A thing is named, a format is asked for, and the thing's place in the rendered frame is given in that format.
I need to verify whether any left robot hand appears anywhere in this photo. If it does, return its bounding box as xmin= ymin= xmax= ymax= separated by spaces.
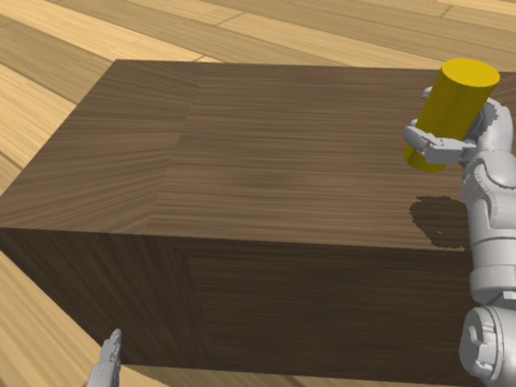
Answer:
xmin=86 ymin=328 xmax=122 ymax=387

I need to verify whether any right robot hand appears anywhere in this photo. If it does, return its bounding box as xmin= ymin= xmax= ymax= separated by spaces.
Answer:
xmin=402 ymin=86 xmax=514 ymax=169

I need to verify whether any right robot arm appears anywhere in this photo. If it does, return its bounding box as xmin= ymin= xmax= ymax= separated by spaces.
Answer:
xmin=459 ymin=150 xmax=516 ymax=387

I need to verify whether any can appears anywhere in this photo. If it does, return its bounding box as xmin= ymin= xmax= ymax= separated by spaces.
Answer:
xmin=403 ymin=58 xmax=500 ymax=173

